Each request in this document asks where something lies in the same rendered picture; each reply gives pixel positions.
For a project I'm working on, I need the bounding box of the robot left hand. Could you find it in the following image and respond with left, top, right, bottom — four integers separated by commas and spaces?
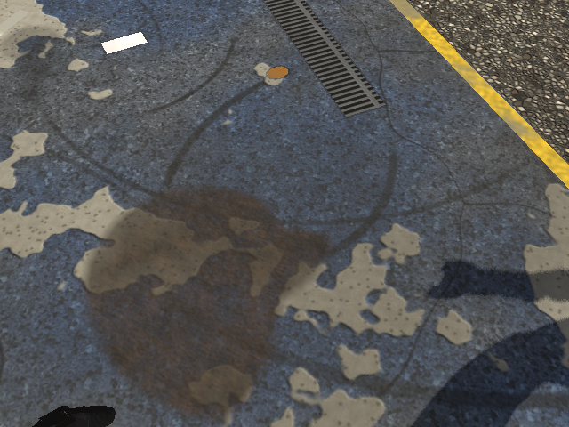
32, 406, 116, 427

